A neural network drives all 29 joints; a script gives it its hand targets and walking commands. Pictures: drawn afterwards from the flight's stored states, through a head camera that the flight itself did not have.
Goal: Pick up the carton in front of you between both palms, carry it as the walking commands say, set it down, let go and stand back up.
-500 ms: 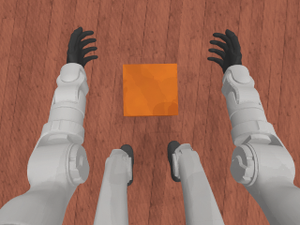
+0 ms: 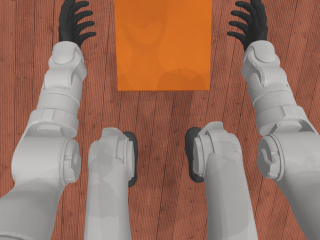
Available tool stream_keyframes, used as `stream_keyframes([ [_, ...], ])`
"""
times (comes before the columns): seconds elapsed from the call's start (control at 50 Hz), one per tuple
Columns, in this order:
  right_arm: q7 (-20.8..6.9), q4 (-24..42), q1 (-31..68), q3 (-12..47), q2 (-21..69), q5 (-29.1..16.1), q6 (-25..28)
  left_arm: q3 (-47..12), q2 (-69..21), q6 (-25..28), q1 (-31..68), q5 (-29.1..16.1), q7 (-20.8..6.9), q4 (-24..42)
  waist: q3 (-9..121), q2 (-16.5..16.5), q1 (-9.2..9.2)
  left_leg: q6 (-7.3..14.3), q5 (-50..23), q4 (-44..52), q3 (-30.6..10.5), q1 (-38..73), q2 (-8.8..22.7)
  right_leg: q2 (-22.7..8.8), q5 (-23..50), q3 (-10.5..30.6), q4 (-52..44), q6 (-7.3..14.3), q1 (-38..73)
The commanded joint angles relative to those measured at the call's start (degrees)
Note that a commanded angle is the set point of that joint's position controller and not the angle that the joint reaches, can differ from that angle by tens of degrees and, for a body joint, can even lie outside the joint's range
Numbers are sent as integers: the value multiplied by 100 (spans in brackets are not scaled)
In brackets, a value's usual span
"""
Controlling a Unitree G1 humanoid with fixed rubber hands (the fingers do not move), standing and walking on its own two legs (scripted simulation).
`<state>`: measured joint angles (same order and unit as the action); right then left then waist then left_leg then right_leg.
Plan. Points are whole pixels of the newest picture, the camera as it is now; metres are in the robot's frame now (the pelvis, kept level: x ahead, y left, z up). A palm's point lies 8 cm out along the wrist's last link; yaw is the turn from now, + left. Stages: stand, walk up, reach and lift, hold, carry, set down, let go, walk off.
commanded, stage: reach and lift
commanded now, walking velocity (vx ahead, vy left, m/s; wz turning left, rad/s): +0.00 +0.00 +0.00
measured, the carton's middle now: (161, 55) +0.50 -0.01 -0.30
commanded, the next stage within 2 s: none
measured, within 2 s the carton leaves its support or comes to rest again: leaves its support in 1.06 s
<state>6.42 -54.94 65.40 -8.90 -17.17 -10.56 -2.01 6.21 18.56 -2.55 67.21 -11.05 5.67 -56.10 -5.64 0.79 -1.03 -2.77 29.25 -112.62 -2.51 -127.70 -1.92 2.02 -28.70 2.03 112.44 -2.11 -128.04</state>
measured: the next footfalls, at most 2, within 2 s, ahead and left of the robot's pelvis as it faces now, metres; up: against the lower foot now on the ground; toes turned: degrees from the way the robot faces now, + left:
none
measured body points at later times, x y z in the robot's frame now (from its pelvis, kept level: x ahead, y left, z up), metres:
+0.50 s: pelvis +0.00 +0.00 -0.05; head +0.36 +0.00 +0.21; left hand +0.54 +0.17 -0.24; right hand +0.52 -0.19 -0.24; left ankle +0.12 +0.13 -0.39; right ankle +0.12 -0.12 -0.39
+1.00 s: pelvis -0.01 +0.00 -0.05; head +0.35 +0.00 +0.21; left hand +0.54 +0.14 -0.24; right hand +0.53 -0.17 -0.24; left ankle +0.12 +0.13 -0.39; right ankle +0.12 -0.13 -0.39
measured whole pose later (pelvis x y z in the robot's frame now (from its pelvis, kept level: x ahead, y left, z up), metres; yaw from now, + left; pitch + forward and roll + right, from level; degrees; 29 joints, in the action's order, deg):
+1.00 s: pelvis -0.01 +0.00 -0.05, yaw +0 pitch +38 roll -1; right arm 9.5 -68.7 80.7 -6.0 -15.1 -12.0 -0.3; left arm 2.0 15.4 -0.8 82.4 -11.9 9.8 -69.6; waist -17.5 0.6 -1.4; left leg -3.0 29.9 -123.6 -2.8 -131.2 -3.4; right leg 2.4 -29.7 2.2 123.1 -3.0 -131.0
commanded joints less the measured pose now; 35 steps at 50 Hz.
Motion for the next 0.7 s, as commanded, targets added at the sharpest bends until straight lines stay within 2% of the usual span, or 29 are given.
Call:
stream_keyframes([
  [0.0,31,97,1605,-101,-838,9,154,50,793,131,1562,12,69,53,5871,31,-131,-39,-550,728,404,2956,61,-58,641,-455,-690,-95,3127],
  [0.04,13,72,1754,57,-740,-162,237,-39,833,211,1768,-57,74,-36,5950,47,-19,3,-714,510,429,3091,91,-103,857,-419,-517,-112,3106],
  [0.08,77,-52,2001,164,-934,-176,276,-106,1008,295,1937,-252,67,-269,5840,-139,-117,15,-751,284,351,2876,133,-129,1038,-399,-292,-154,3249],
  [0.1,70,-417,1831,168,-708,-192,278,-191,720,328,1909,-191,73,-412,5586,-14,1,26,-808,263,377,2734,75,-117,1067,-389,-262,-97,3197],
  [0.14,43,-254,2041,185,-886,-271,361,-326,794,376,2026,-306,85,-424,5719,130,-43,9,-1045,128,369,2990,77,-99,1103,-366,-131,-86,2929],
  [0.16,50,-413,2088,236,-959,-184,377,-340,758,412,2172,-410,79,-335,5691,-94,-219,-22,-936,40,415,2748,70,-103,1061,-350,-117,-48,3110],
  [0.18,42,-251,2109,328,-759,-435,390,-411,963,440,2133,-340,83,-360,5775,41,13,36,-949,-11,403,2866,79,-122,1197,-358,28,-105,3141],
  [0.2,47,-400,2178,423,-861,-413,433,-480,808,439,2316,-426,87,-400,5807,33,-151,-21,-965,-15,442,2832,86,-131,1323,-439,57,-69,3314],
  [0.22,89,-225,2255,296,-956,-373,444,-505,856,435,2401,-466,115,-130,5984,97,-168,-33,-1140,-145,385,2917,101,-152,1334,-337,110,-30,3195],
  [0.24,77,-154,2463,371,-994,-543,400,-460,1069,419,2430,-352,122,-308,6060,238,-14,6,-1244,-215,380,3155,145,-156,1422,-277,172,-21,3230],
  [0.26,85,-162,2259,469,-1016,-557,405,-423,1194,433,2477,-414,147,-117,6173,-86,-120,23,-1099,-231,405,3135,103,-95,1334,-336,163,-87,3407],
  [0.28,83,-15,2404,467,-875,-713,407,-480,1156,443,2359,-406,143,-222,6225,68,3,36,-1102,-309,481,2950,105,-132,1437,-292,174,-66,3536],
  [0.3,83,-89,2352,557,-759,-618,407,-590,835,463,2428,-526,130,-112,6145,89,-48,33,-1241,-294,463,3024,75,-95,1511,-330,224,-35,3332],
  [0.32,44,-367,2184,580,-739,-719,391,-591,752,438,2276,-439,102,-114,5944,218,132,8,-1157,-267,513,2897,55,-58,1422,-299,181,-48,3241],
  [0.34,52,-256,2133,622,-664,-658,403,-625,823,400,2378,-456,101,-173,5945,4,-213,15,-1082,-150,422,2898,85,-35,1505,-458,262,-101,3379],
  [0.36,51,-250,2097,634,-617,-689,379,-505,813,391,2238,-445,88,-273,6039,31,42,-16,-1307,-327,532,2830,61,-42,1764,-278,233,-59,3572],
  [0.38,50,-434,1992,552,-559,-612,364,-671,593,413,2204,-457,78,-122,5889,258,57,-20,-1273,-199,534,3005,27,-3,1493,-393,180,-65,3308],
  [0.4,70,-397,1894,426,-646,-590,384,-597,684,421,2232,-434,95,-33,5947,368,-162,-42,-1290,-212,497,3208,78,-62,1437,-412,169,-83,3034],
  [0.42,108,-390,2136,432,-717,-464,383,-458,706,357,2150,-315,122,-353,5818,146,-14,-12,-1419,-237,422,3086,35,-4,1595,-397,173,-69,3076],
  [0.44,103,-248,1991,430,-698,-393,433,-518,504,384,2117,-389,112,-87,5806,96,-124,-28,-1387,-188,466,2999,-37,9,1514,-402,129,-44,3195],
  [0.46,121,-423,1884,323,-553,-327,412,-482,608,395,2139,-333,103,-335,5450,111,-287,20,-1185,-208,391,2671,32,-24,1508,-393,153,-73,3016],
  [0.48,112,-654,1745,386,-634,-315,430,-579,377,383,1948,-369,108,-341,5589,115,-115,-15,-1319,-172,423,2889,-24,-50,1525,-349,98,-52,3076],
  [0.5,127,-580,1767,220,-665,-222,446,-431,559,372,1767,-271,115,-545,5383,74,-212,-7,-1165,-88,297,2726,10,-37,1353,-475,195,-98,2761],
  [0.52,127,-325,1768,308,-516,-316,452,-343,576,426,1845,-244,115,-439,5362,66,-90,41,-1206,-125,372,2763,-19,-60,1375,-389,147,-105,2786],
  [0.58,94,-218,2130,295,-625,-208,461,-276,600,470,2085,-148,135,-264,5346,-32,-9,80,-1300,-110,289,2799,-32,-45,1249,-374,153,-87,2466],
  [0.6,73,-263,2110,473,-381,-418,481,-631,299,467,2248,-334,131,-258,5499,133,-38,49,-1355,-107,357,2975,-28,-10,1324,-395,58,-47,2591],
  [0.64,48,-402,2208,611,-294,-481,465,-626,382,454,2308,-311,138,-572,5340,-43,-133,64,-1216,-105,357,2888,-29,-20,1291,-390,50,-127,2805],
  [0.66,65,-494,2098,557,-329,-384,499,-718,9,513,2214,-345,160,-262,5576,213,-19,27,-1232,-45,395,2949,-93,11,1306,-359,76,-47,2771],
  [0.68,79,-315,2311,708,76,-509,517,-702,-34,533,2363,-366,161,-277,5627,184,-36,86,-1269,-127,374,3057,-58,62,1279,-325,80,-36,2742],
])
